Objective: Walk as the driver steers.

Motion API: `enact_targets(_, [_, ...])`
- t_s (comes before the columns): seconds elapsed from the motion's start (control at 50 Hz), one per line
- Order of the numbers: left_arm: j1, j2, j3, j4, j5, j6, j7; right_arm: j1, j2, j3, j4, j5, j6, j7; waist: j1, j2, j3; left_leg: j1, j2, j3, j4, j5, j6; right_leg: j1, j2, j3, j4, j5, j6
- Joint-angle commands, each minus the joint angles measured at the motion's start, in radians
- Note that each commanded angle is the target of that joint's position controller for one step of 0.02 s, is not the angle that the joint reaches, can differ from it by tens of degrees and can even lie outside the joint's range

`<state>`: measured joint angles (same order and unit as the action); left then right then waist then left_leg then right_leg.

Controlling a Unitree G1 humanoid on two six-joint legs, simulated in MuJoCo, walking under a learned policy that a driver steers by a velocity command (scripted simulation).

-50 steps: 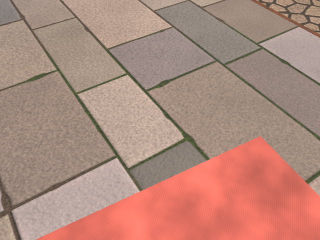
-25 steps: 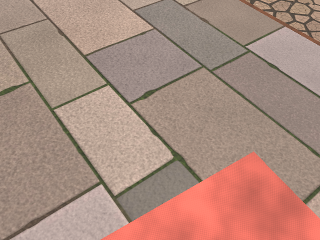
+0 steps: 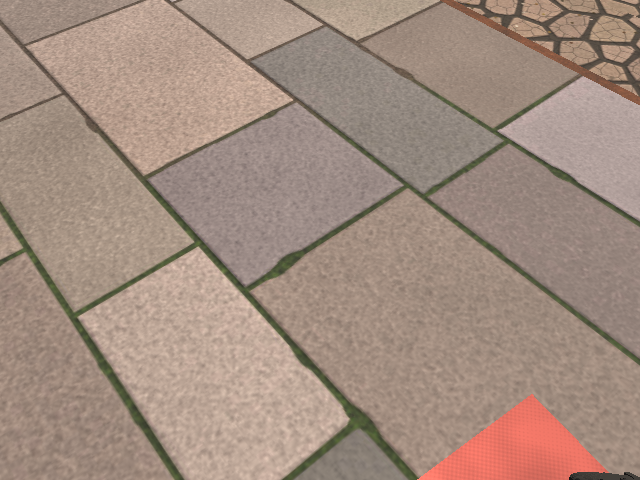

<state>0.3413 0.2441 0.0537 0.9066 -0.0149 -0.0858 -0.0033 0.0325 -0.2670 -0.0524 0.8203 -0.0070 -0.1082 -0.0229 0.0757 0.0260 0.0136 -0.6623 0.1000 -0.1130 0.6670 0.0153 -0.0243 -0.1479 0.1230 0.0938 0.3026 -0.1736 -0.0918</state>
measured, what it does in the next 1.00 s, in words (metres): walks ahead, turning right: left foot, then right foot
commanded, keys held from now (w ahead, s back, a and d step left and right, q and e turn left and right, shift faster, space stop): w+e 0.14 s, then e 0.36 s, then no key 0.20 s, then w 0.30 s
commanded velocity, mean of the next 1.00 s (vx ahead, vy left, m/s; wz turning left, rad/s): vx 0.25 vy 0.00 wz -0.40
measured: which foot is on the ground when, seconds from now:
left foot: up 0.00-0.14, down 0.16-0.64, up 0.66-1.00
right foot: down 0.00-0.16, up 0.18-0.60, down 0.62-1.00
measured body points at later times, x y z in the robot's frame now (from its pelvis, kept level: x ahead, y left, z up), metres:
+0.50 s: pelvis +0.21 +0.05 +0.00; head +0.26 +0.04 +0.45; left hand +0.46 +0.25 -0.10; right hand +0.20 -0.25 -0.12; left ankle +0.23 +0.15 -0.75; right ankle +0.27 -0.12 -0.69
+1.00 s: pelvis +0.29 +0.00 +0.00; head +0.30 +0.00 +0.45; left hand +0.51 +0.20 -0.11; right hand +0.30 -0.30 -0.11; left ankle +0.37 +0.11 -0.73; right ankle +0.26 -0.11 -0.75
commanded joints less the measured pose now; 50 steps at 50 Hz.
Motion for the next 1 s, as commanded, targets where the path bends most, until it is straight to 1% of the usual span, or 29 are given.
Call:
enact_targets(0.02, [0.015, 0.166, 0.038, -0.056, -0.011, -0.004, 0.012, -0.083, -0.055, -0.006, -0.078, 0.013, -0.014, 0.010, -0.002, -0.100, 0.009, 0.157, -0.069, 0.051, -0.113, 0.076, -0.014, -0.122, -0.231, 0.199, -0.089, 0.015, -0.131])
enact_targets(0.06, [0.034, 0.161, 0.039, -0.054, -0.014, 0.004, 0.015, -0.114, -0.076, -0.010, -0.099, 0.018, -0.024, 0.020, 0.002, -0.100, 0.004, 0.168, -0.079, 0.032, -0.177, 0.030, -0.010, -0.053, -0.251, 0.255, -0.029, -0.015, -0.125])
enact_targets(0.1, [0.022, 0.171, 0.044, -0.066, -0.009, 0.013, 0.021, -0.099, -0.106, -0.018, -0.107, 0.021, -0.038, 0.029, -0.023, -0.125, -0.009, 0.227, -0.088, 0.029, -0.219, -0.057, 0.005, -0.010, -0.268, 0.313, 0.037, 0.000, -0.115])
enact_targets(0.14, [-0.005, 0.138, 0.034, -0.090, -0.003, 0.018, 0.022, 0.057, -0.146, -0.039, -0.071, 0.016, -0.050, 0.025, -0.106, -0.141, -0.079, 0.449, -0.073, 0.040, -0.270, -0.103, 0.052, -0.039, -0.213, 0.306, 0.178, 0.062, -0.075])
enact_targets(0.16, [-0.029, 0.079, 0.014, -0.117, 0.007, 0.014, 0.019, 0.211, -0.206, -0.056, -0.055, -0.006, -0.053, 0.017, -0.177, -0.067, -0.200, 0.691, 0.080, -0.083, -0.241, -0.075, 0.117, -0.152, -0.140, 0.217, 0.452, 0.033, -0.028])
enact_targets(0.18, [0.086, 0.025, -0.002, -0.149, -0.013, 0.003, 0.021, 0.306, -0.295, -0.078, -0.039, -0.028, -0.034, 0.011, -0.137, 0.233, -0.326, 1.011, 0.319, -0.461, -0.273, -0.033, 0.278, -0.494, 0.005, 0.055, 0.761, -0.312, 0.045])
enact_targets(0.2, [0.124, 0.113, 0.010, -0.144, -0.021, 0.002, 0.024, 0.297, -0.215, -0.062, -0.048, -0.014, -0.025, 0.016, -0.126, 0.265, -0.334, 1.015, 0.373, -0.609, -0.291, -0.006, 0.306, -0.619, -0.062, 0.081, 0.940, -0.455, 0.064])
enact_targets(0.22, [0.067, 0.181, 0.030, -0.143, -0.019, 0.014, 0.028, 0.241, -0.134, -0.039, -0.075, -0.010, -0.019, 0.017, -0.134, 0.146, -0.231, 0.907, 0.333, -0.444, -0.273, 0.132, 0.268, -0.641, -0.096, 0.095, 1.008, -0.396, 0.082])
enact_targets(0.24, [0.016, 0.186, 0.038, -0.153, -0.010, 0.029, 0.032, 0.185, -0.106, -0.028, -0.089, -0.011, -0.010, 0.020, -0.118, 0.055, -0.169, 0.784, 0.283, -0.274, -0.266, 0.298, 0.236, -0.608, -0.129, 0.057, 1.011, -0.343, 0.101])
enact_targets(0.26, [-0.010, 0.176, 0.044, -0.166, 0.000, 0.040, 0.034, 0.142, -0.093, -0.024, -0.086, -0.010, -0.002, 0.023, -0.092, 0.030, -0.119, 0.679, 0.234, -0.178, -0.278, 0.387, 0.218, -0.580, -0.156, 0.036, 0.967, -0.301, 0.112])
enact_targets(0.3, [-0.005, 0.123, 0.042, -0.183, -0.008, 0.067, 0.027, 0.112, -0.092, -0.023, -0.074, -0.012, 0.004, 0.025, -0.060, 0.085, -0.072, 0.539, 0.168, -0.044, -0.345, 0.388, 0.204, -0.502, -0.185, -0.012, 0.898, -0.239, 0.121])
enact_targets(0.34, [-0.031, 0.089, 0.035, -0.219, -0.013, 0.082, 0.023, 0.106, -0.125, -0.035, -0.063, -0.013, 0.008, 0.018, -0.055, 0.108, -0.066, 0.513, 0.168, 0.020, -0.389, 0.421, 0.235, -0.498, -0.189, -0.036, 0.822, -0.182, 0.136])
enact_targets(0.38, [-0.063, 0.083, 0.033, -0.250, -0.008, 0.088, 0.019, 0.103, -0.148, -0.045, -0.060, -0.008, 0.018, 0.006, -0.058, 0.088, -0.088, 0.533, 0.186, 0.064, -0.403, 0.435, 0.249, -0.493, -0.198, -0.042, 0.730, -0.104, 0.138])
enact_targets(0.46, [-0.145, 0.086, 0.033, -0.297, -0.002, 0.090, -0.004, 0.083, -0.168, -0.050, -0.061, 0.007, 0.044, -0.008, -0.079, 0.082, -0.099, 0.532, 0.177, 0.177, -0.406, 0.338, 0.228, -0.400, -0.197, -0.083, 0.534, 0.054, 0.120])
enact_targets(0.52, [-0.213, 0.097, 0.038, -0.338, 0.002, 0.097, -0.023, 0.110, -0.192, -0.056, -0.048, 0.020, 0.056, -0.003, -0.103, 0.086, -0.079, 0.550, 0.189, 0.195, -0.371, 0.269, 0.211, -0.353, -0.180, -0.111, 0.426, 0.030, 0.095])
enact_targets(0.58, [-0.217, 0.108, 0.046, -0.361, 0.004, 0.098, -0.031, 0.117, -0.215, -0.061, -0.036, 0.041, 0.066, 0.003, -0.086, 0.089, -0.076, 0.595, 0.206, 0.174, -0.275, 0.259, 0.187, -0.296, -0.147, -0.127, 0.283, -0.032, 0.054])
enact_targets(0.6, [-0.181, 0.114, 0.052, -0.350, 0.006, 0.094, -0.030, 0.113, -0.208, -0.059, -0.032, 0.049, 0.068, 0.003, -0.062, 0.077, -0.089, 0.582, 0.182, 0.194, -0.203, 0.242, 0.159, -0.210, -0.122, -0.143, 0.169, 0.049, 0.033])
enact_targets(0.62, [-0.128, 0.166, 0.071, -0.334, 0.014, 0.091, -0.019, 0.172, -0.175, -0.049, -0.013, 0.041, 0.066, 0.006, -0.051, 0.009, -0.130, 0.525, 0.120, 0.238, -0.072, 0.190, 0.107, -0.051, -0.123, -0.107, 0.086, 0.245, 0.002])
enact_targets(0.64, [-0.056, 0.268, 0.092, -0.341, 0.032, 0.090, 0.004, 0.178, -0.114, -0.025, -0.041, -0.006, 0.059, 0.013, -0.042, -0.182, -0.234, 0.311, 0.046, 0.292, 0.185, -0.145, 0.033, 0.200, -0.349, 0.148, 0.146, 0.713, -0.079])
enact_targets(0.66, [-0.083, 0.289, 0.081, -0.365, 0.043, 0.090, 0.009, 0.210, -0.076, -0.001, -0.066, -0.019, 0.057, 0.022, -0.067, -0.316, -0.321, 0.085, -0.059, 0.207, 0.427, -0.741, -0.020, 0.311, -0.565, 0.394, 0.155, 0.864, -0.303])
enact_targets(0.68, [-0.072, 0.193, 0.054, -0.354, 0.036, 0.083, 0.001, 0.155, -0.149, -0.023, -0.050, 0.004, 0.067, 0.028, -0.018, -0.161, -0.330, 0.081, -0.029, 0.091, 0.503, -0.709, -0.031, 0.226, -0.520, 0.329, 0.123, 0.749, -0.295])
enact_targets(0.7, [-0.119, 0.173, 0.044, -0.343, 0.031, 0.074, -0.005, 0.124, -0.153, -0.027, -0.057, 0.027, 0.079, 0.027, -0.039, -0.148, -0.247, 0.061, -0.015, 0.085, 0.499, -0.657, -0.024, 0.164, -0.452, 0.231, 0.110, 0.645, -0.238])
enact_targets(0.72, [-0.148, 0.174, 0.048, -0.332, 0.017, 0.072, -0.006, 0.141, -0.142, -0.027, -0.038, 0.023, 0.088, 0.019, -0.058, -0.110, -0.214, 0.045, -0.004, 0.091, 0.451, -0.595, -0.022, 0.118, -0.393, 0.188, 0.077, 0.397, -0.180])
enact_targets(0.74, [-0.161, 0.178, 0.049, -0.324, 0.005, 0.075, -0.004, 0.140, -0.158, -0.033, -0.033, 0.012, 0.096, 0.014, -0.062, -0.125, -0.175, 0.061, -0.002, 0.104, 0.420, -0.532, -0.027, 0.042, -0.369, 0.176, 0.025, 0.156, -0.157])
enact_targets(0.78, [-0.181, 0.180, 0.049, -0.312, 0.013, 0.071, 0.001, 0.161, -0.143, -0.033, -0.023, 0.012, 0.101, 0.016, -0.081, -0.172, -0.128, 0.129, -0.019, 0.130, 0.388, -0.424, -0.024, -0.088, -0.332, 0.170, -0.076, -0.184, -0.150])
enact_targets(0.82, [-0.189, 0.168, 0.047, -0.302, 0.015, 0.053, 0.008, 0.147, -0.124, -0.028, -0.026, 0.013, 0.087, 0.015, -0.080, -0.192, -0.092, 0.136, -0.021, 0.125, 0.285, -0.373, -0.008, -0.105, -0.330, 0.179, -0.121, -0.260, -0.148])
enact_targets(0.88, [-0.167, 0.177, 0.051, -0.279, 0.014, 0.034, 0.013, 0.104, -0.098, -0.017, -0.033, 0.011, 0.060, 0.020, -0.064, -0.168, -0.080, 0.173, -0.025, 0.121, 0.117, -0.339, 0.020, -0.085, -0.340, 0.169, -0.126, -0.237, -0.140])
enact_targets(0.94, [-0.138, 0.195, 0.057, -0.258, 0.005, 0.032, 0.008, 0.099, -0.103, -0.016, -0.032, 0.019, 0.044, 0.033, -0.056, -0.163, -0.068, 0.226, -0.040, 0.136, 0.011, -0.340, 0.042, -0.091, -0.356, 0.184, -0.122, -0.284, -0.137])
enact_targets(1.0, [-0.156, 0.186, 0.053, -0.246, -0.010, 0.042, 0.003, 0.178, -0.095, -0.017, 0.001, 0.017, 0.033, 0.042, -0.106, -0.134, -0.061, 0.399, -0.073, 0.174, -0.126, -0.262, 0.076, -0.191, -0.332, 0.159, -0.076, -0.354, -0.110])
Keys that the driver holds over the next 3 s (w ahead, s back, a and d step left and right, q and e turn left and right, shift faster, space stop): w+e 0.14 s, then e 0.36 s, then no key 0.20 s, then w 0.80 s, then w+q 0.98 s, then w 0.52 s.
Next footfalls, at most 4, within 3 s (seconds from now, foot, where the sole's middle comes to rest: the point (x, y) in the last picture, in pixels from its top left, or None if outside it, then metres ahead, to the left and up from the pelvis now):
0.16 left None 0.27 0.15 -0.78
0.62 right None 0.30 -0.13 -0.78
1.06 left None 0.40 0.09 -0.78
1.52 right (496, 440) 0.59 -0.28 -0.78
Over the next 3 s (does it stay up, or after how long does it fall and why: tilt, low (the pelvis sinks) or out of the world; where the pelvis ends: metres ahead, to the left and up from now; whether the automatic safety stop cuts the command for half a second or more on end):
stays up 1.27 -0.22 -0.01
